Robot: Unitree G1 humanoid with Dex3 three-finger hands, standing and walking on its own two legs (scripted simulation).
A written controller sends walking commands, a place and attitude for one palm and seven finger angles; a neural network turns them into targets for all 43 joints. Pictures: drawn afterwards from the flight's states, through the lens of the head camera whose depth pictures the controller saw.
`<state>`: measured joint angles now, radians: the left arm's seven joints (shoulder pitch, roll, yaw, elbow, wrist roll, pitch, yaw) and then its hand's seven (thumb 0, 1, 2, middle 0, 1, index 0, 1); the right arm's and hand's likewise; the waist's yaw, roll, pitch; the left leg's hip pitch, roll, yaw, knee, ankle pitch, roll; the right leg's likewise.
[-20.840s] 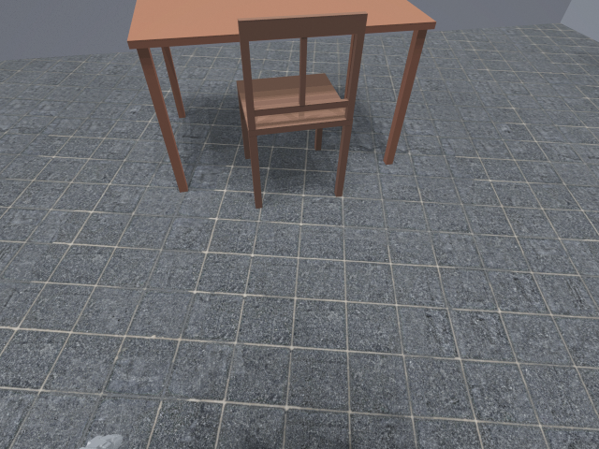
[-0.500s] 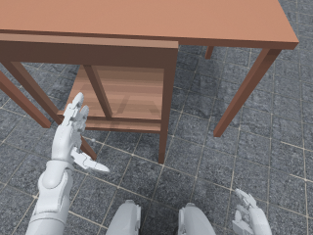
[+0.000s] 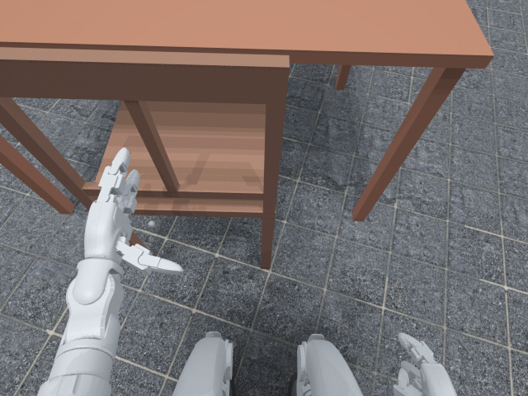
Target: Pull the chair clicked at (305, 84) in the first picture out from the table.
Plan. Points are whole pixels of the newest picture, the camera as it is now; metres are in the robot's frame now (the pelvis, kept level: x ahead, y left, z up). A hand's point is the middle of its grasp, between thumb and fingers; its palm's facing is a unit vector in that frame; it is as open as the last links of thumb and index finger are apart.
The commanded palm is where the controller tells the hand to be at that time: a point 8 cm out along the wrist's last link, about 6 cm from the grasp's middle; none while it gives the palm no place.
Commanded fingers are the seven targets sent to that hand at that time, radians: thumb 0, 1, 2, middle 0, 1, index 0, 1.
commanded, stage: aim the fingers beside a spindle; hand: left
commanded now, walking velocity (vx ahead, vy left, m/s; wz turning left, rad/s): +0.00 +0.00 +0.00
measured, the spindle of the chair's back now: (156, 150) +0.51 +0.20 +0.00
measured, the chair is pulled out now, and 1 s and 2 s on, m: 0.00 0.00 0.00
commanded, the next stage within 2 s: none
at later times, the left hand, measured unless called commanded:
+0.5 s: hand (136, 221) +0.35 +0.19 +0.04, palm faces +0.03 -1.00 -0.06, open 16.9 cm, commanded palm +0.33 +0.23 +0.03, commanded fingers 0.00 -0.50 0.30 -0.06 -0.08 -0.06 -0.08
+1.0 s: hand (151, 232) +0.34 +0.18 +0.02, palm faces -0.02 -1.00 -0.01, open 16.9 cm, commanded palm +0.33 +0.23 +0.03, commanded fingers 0.00 -0.50 0.30 -0.06 -0.08 -0.06 -0.08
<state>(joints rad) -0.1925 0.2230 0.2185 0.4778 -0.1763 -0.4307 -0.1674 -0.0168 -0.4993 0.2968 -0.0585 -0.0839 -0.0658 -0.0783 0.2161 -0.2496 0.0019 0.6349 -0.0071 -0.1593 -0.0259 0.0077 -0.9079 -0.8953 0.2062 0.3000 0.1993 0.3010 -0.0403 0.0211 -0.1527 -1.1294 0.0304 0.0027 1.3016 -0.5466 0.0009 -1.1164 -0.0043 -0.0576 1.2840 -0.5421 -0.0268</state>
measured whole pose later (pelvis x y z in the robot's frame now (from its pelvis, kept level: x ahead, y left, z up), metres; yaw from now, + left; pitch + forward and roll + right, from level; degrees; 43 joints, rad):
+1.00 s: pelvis +0.00 +0.01 +0.00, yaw +0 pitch +21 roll -2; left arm -0.17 0.22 0.17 0.45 -0.20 -0.41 -0.20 -0.02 -0.50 0.30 -0.05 -0.08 -0.06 -0.08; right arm 0.20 -0.25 0.00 0.63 0.00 -0.16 -0.03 0.01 -0.91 -0.90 0.21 0.30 0.20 0.30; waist -0.03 0.03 -0.15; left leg -1.14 0.02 -0.01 1.31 -0.55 0.01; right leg -1.11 -0.01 -0.07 1.27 -0.54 -0.01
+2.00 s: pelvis +0.00 +0.00 +0.00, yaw +0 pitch +22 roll -1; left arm -0.18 0.21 0.17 0.46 -0.18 -0.43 -0.19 -0.02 -0.50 0.30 -0.06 -0.08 -0.06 -0.08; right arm 0.20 -0.25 0.00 0.62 0.00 -0.15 -0.03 0.01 -0.91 -0.90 0.21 0.30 0.20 0.30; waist -0.04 0.02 -0.15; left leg -1.13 0.03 -0.01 1.31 -0.55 0.00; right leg -1.11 0.00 -0.07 1.28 -0.55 -0.03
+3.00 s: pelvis +0.00 +0.01 +0.00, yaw +1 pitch +21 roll -2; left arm -0.23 0.22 0.16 0.49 -0.17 -0.42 -0.17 -0.02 -0.50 0.30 -0.06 -0.08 -0.06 -0.08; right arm 0.20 -0.25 0.01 0.63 0.00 -0.15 -0.03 0.01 -0.91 -0.90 0.21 0.30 0.20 0.30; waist -0.03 0.03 -0.16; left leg -1.13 0.02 -0.02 1.30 -0.54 0.01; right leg -1.10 -0.01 -0.07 1.27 -0.54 -0.02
